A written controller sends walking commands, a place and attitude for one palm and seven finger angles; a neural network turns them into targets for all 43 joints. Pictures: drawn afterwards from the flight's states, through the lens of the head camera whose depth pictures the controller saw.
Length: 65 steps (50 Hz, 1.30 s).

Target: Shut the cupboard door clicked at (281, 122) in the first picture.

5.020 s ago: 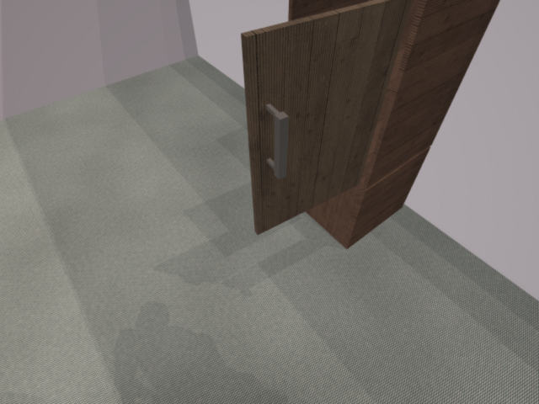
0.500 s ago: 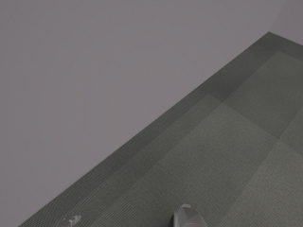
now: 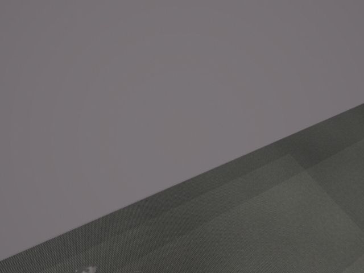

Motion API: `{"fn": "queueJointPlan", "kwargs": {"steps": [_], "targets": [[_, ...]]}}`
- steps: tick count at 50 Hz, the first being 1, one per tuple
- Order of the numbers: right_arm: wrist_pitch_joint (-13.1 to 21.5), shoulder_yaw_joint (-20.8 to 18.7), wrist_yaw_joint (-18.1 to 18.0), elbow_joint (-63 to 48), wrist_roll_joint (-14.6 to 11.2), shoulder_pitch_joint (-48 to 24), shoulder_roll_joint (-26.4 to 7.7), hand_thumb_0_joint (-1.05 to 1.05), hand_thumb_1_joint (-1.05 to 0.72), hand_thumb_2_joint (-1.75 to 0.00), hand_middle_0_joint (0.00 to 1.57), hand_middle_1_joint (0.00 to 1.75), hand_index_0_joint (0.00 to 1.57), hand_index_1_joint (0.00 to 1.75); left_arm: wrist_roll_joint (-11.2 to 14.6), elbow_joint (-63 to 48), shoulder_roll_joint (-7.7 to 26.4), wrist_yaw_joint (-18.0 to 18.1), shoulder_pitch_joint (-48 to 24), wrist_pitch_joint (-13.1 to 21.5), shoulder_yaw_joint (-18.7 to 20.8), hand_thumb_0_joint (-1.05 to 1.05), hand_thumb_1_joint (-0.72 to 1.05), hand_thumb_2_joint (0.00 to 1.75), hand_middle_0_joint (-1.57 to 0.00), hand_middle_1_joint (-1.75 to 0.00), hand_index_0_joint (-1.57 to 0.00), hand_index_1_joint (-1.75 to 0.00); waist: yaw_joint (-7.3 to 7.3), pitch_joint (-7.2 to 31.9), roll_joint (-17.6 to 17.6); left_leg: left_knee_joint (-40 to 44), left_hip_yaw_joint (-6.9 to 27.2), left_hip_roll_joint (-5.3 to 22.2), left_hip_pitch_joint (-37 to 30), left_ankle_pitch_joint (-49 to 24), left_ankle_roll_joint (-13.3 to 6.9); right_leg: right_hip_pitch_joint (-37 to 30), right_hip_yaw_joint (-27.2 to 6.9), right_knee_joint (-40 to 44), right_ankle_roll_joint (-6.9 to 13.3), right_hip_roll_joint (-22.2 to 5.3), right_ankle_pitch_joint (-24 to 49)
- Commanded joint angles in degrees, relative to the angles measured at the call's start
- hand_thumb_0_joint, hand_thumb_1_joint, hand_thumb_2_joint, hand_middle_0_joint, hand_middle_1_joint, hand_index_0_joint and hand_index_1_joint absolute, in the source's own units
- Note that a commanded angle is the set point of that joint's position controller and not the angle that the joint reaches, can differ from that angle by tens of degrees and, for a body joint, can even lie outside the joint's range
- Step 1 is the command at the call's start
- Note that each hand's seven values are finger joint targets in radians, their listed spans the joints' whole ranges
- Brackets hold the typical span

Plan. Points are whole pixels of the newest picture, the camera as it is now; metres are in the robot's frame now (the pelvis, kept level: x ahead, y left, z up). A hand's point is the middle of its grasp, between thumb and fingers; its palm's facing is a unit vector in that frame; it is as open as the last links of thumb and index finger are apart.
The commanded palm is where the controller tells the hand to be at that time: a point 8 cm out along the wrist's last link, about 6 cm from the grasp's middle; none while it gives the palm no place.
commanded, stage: turn to face it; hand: left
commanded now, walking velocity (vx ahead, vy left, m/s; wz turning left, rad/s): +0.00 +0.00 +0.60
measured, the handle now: out of the picture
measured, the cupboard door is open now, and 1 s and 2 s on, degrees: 83 83 83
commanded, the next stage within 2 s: none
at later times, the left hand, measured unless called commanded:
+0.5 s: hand out of the picture +0.05 +0.14 -0.12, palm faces +0.29 -0.91 -0.30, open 7.4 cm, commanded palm none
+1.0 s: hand out of the picture -0.04 +0.15 -0.15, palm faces +0.61 -0.75 -0.25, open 7.4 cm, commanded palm none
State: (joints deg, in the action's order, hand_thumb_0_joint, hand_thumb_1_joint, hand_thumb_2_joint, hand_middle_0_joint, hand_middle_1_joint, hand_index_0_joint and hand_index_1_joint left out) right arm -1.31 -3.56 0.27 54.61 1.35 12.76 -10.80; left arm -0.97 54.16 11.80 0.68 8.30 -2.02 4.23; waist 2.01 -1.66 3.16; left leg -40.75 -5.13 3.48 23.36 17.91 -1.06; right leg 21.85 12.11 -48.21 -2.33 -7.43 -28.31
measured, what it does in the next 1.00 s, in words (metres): steps on the spot, turning left: right foot, then left foot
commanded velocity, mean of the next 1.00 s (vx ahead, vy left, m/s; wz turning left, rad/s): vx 0.00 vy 0.00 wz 0.60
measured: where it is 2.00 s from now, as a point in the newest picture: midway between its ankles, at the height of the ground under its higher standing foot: outside the picture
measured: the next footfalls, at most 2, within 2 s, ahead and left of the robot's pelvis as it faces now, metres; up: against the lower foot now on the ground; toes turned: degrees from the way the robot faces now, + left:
right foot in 0.34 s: +0.08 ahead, -0.16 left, +0.00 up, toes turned +9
left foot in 0.82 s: +0.00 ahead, +0.05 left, +0.00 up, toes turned +37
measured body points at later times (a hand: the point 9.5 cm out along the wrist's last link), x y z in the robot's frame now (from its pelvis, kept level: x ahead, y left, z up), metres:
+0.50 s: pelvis +0.03 -0.08 +0.02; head +0.09 -0.10 +0.47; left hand +0.03 +0.18 -0.10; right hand +0.19 -0.31 -0.14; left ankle -0.03 +0.06 -0.62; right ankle +0.04 -0.16 -0.72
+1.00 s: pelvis +0.04 -0.07 +0.02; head +0.08 -0.02 +0.46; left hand -0.07 +0.19 -0.13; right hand +0.28 -0.20 -0.11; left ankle -0.03 +0.02 -0.72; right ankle +0.10 -0.21 -0.64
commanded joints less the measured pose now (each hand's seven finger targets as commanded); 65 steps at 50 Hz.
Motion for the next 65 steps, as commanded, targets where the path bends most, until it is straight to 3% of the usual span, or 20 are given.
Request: {"fn": "queueJointPlan", "kwargs": {"steps": [1,7,12,15,17,19,23,29,38,39,40,41,43,47,57,58,59,60,61,65], "targets": [[1.00,-2.34,-1.68,-2.77,0.50,4.83,-13.01,0.00,-0.90,-0.90,0.20,0.30,0.20,0.30,-0.91,-6.30,3.70,-0.06,-3.19,0.80,1.31,0.00,0.90,0.90,-0.20,-0.30,-0.20,-0.30,0.38,3.26,-18.37,23.25,25.25,15.60,-8.88,-16.20,-8.22,14.73,-11.91,-21.54,-1.56,1.70,1.26],[1.57,-2.13,-1.88,-3.49,-0.04,2.96,-12.96,0.00,-0.90,-0.90,0.20,0.30,0.20,0.30,0.04,-4.55,4.92,-0.14,0.05,0.84,0.57,0.00,0.90,0.90,-0.20,-0.30,-0.20,-0.30,-0.55,7.84,-10.58,17.83,16.54,10.80,-19.38,-35.64,-7.56,11.55,-12.03,-12.21,-3.06,3.69,4.94],[0.28,-2.89,-1.17,-4.54,0.20,-0.09,-14.55,0.00,-0.90,-0.90,0.20,0.30,0.20,0.30,0.53,-5.66,5.20,0.05,0.17,0.86,0.06,0.00,0.90,0.90,-0.20,-0.30,-0.20,-0.30,-0.46,5.66,-13.29,17.72,19.60,9.83,-13.09,-28.98,-7.60,1.30,-10.37,4.53,-2.36,6.28,2.82],[-0.34,-3.25,-0.82,-6.24,-0.53,-4.69,-13.97,0.00,-0.90,-0.90,0.20,0.30,0.20,0.30,0.60,-3.96,7.14,0.28,7.74,1.76,0.63,0.00,0.90,0.90,-0.20,-0.30,-0.20,-0.30,-4.06,6.48,-10.30,12.50,19.19,6.01,-4.11,-19.61,-4.22,-13.89,-9.53,22.56,-1.63,6.42,15.23],[-0.36,-2.29,-0.04,-8.77,-1.14,-6.45,-7.63,0.00,-0.90,-0.90,0.20,0.30,0.20,0.30,-0.96,-4.34,16.92,1.03,9.93,2.53,2.34,0.00,0.90,0.90,-0.20,-0.30,-0.20,-0.30,-6.01,4.04,18.17,-12.80,5.17,-7.97,12.85,17.91,4.09,-19.34,-35.81,35.21,7.89,-19.83,22.35],[-1.37,-3.08,0.44,-7.05,-0.52,-5.16,-10.33,0.00,-0.90,-0.90,0.20,0.30,0.20,0.30,-0.38,-5.71,11.84,1.64,4.57,2.71,1.05,0.00,0.90,0.90,-0.20,-0.30,-0.20,-0.30,-2.62,2.14,10.24,-28.15,10.48,-2.79,11.26,13.28,3.21,-11.07,-27.85,33.26,10.42,-18.01,24.22],[-2.27,-2.11,1.38,-4.80,-0.56,-5.28,-7.88,0.00,-0.90,-0.90,0.20,0.30,0.20,0.30,-0.02,-6.59,8.48,1.19,2.55,3.07,-0.10,0.00,0.90,0.90,-0.20,-0.30,-0.20,-0.30,-0.87,1.20,8.32,-29.33,5.43,-1.42,10.79,4.37,5.64,-13.98,-11.77,28.52,7.50,-9.71,38.99],[-2.13,-1.14,1.58,-6.06,-0.71,-11.28,-6.34,0.00,-0.90,-0.90,0.20,0.30,0.20,0.30,-0.40,-4.37,9.71,1.35,10.28,3.32,0.51,0.00,0.90,0.90,-0.20,-0.30,-0.20,-0.30,-4.66,3.19,6.26,-15.15,1.66,-1.64,9.50,6.68,6.08,-24.15,-8.76,25.66,8.48,-12.32,50.35],[-1.00,-0.79,1.41,-6.80,-0.70,-8.37,-7.27,0.00,-0.90,-0.90,0.20,0.30,0.20,0.30,-0.47,-4.46,12.38,0.68,7.96,2.83,1.85,0.00,0.90,0.90,-0.20,-0.30,-0.20,-0.30,-2.16,5.11,6.56,6.57,-2.55,-2.51,-6.03,1.27,2.77,-18.25,-2.77,17.15,6.73,-14.70,47.34],[-0.70,-1.28,1.38,-5.87,-0.49,-4.68,-8.80,0.00,-0.90,-0.90,0.20,0.30,0.20,0.30,-0.17,-4.47,11.98,0.51,6.78,2.73,1.85,0.00,0.90,0.90,-0.20,-0.30,-0.20,-0.30,0.13,6.66,3.24,13.16,-1.20,-2.05,-13.78,-5.17,1.91,-13.92,-0.63,10.30,4.39,-13.31,43.57],[-0.09,-2.70,0.99,-4.90,0.00,0.62,-14.19,0.00,-0.90,-0.90,0.20,0.30,0.20,0.30,0.28,-5.92,10.09,0.19,5.87,2.46,1.62,0.00,0.90,0.90,-0.20,-0.30,-0.20,-0.30,3.12,10.48,-8.88,17.06,11.35,7.35,-24.73,-19.94,-2.74,-2.47,1.45,-1.82,0.52,-8.04,26.29],[-0.12,-3.93,0.30,-4.47,-0.08,4.06,-19.85,0.00,-0.90,-0.90,0.20,0.30,0.20,0.30,0.52,-9.04,6.44,0.01,2.22,2.07,0.21,0.00,0.90,0.90,-0.20,-0.30,-0.20,-0.30,4.96,9.98,-22.31,19.16,30.73,21.35,-28.59,-45.13,-11.76,12.17,-1.74,-14.32,-3.20,0.27,-10.33],[-0.17,-3.30,-0.61,-4.29,-0.24,2.95,-18.22,0.00,-0.90,-0.90,0.20,0.30,0.20,0.30,-0.31,-9.56,8.19,0.36,-0.87,0.87,0.62,0.00,0.90,0.90,-0.20,-0.30,-0.20,-0.30,3.28,8.02,-9.57,18.53,24.52,20.21,-24.33,-39.70,-13.59,14.15,-10.69,-19.63,-2.01,-0.51,-5.98],[0.44,-1.92,-1.30,-6.32,-0.27,-5.11,-13.92,0.00,-0.90,-0.90,0.20,0.30,0.20,0.30,-0.24,-6.16,7.75,-0.26,2.31,0.07,0.97,0.00,0.90,0.90,-0.20,-0.30,-0.20,-0.30,-1.49,3.88,-11.85,19.76,15.83,10.23,-16.19,-32.10,-7.80,10.37,-12.19,-17.92,-2.95,1.25,4.77],[-0.26,-3.19,-0.78,-6.29,-0.14,-5.16,-14.69,0.00,-0.90,-0.90,0.20,0.30,0.20,0.30,0.45,-7.20,6.44,-0.14,3.23,1.26,0.42,0.00,0.90,0.90,-0.20,-0.30,-0.20,-0.30,-2.70,4.81,-13.26,14.87,20.35,6.57,-8.03,-25.35,-5.99,-8.17,-8.85,13.65,-2.17,7.20,9.82],[-0.25,-3.22,-0.69,-6.72,-0.52,-6.18,-14.05,0.00,-0.90,-0.90,0.20,0.30,0.20,0.30,0.46,-6.57,7.51,0.02,6.29,1.88,0.79,0.00,0.90,0.90,-0.20,-0.30,-0.20,-0.30,-4.57,5.71,-11.43,11.46,19.42,4.43,-4.54,-20.88,-3.83,-14.82,-9.31,22.22,-2.04,5.96,16.30],[-0.15,-2.91,-0.31,-7.36,-1.21,-5.56,-10.68,0.00,-0.90,-0.90,0.20,0.30,0.20,0.30,-0.34,-6.11,12.00,0.51,9.12,2.73,1.70,0.00,0.90,0.90,-0.20,-0.30,-0.20,-0.30,-5.69,7.54,0.17,3.01,14.85,-0.69,3.94,-7.25,-0.02,-24.34,-18.39,29.91,0.28,-3.58,19.68],[0.00,-2.34,-0.12,-8.77,-1.15,-5.84,-7.31,0.00,-0.90,-0.90,0.20,0.30,0.20,0.30,-0.93,-6.10,17.20,0.97,10.13,2.93,2.64,0.00,0.90,0.90,-0.20,-0.30,-0.20,-0.30,-6.53,7.12,16.25,-12.61,5.75,-8.22,12.24,18.01,4.10,-25.69,-33.77,31.73,7.31,-19.98,30.83],[-0.48,-2.64,0.08,-8.38,-0.72,-6.22,-9.90,0.00,-0.90,-0.90,0.20,0.30,0.20,0.30,-0.45,-6.30,16.48,1.20,9.55,2.76,1.84,0.00,0.90,0.90,-0.20,-0.30,-0.20,-0.30,-6.13,6.20,12.43,-24.36,9.22,-4.66,10.78,19.51,3.27,-18.50,-31.77,30.56,10.96,-22.13,32.67],[-2.13,-2.41,1.22,-4.74,-0.51,-3.36,-8.34,0.00,-0.90,-0.90,0.20,0.30,0.20,0.30,0.05,-8.63,8.84,1.21,0.03,2.63,-0.02,0.00,0.90,0.90,-0.20,-0.30,-0.20,-0.30,-0.49,1.28,11.18,-31.80,6.59,-1.20,10.71,5.28,5.28,-13.71,-12.44,28.96,7.21,-10.32,36.42]]}}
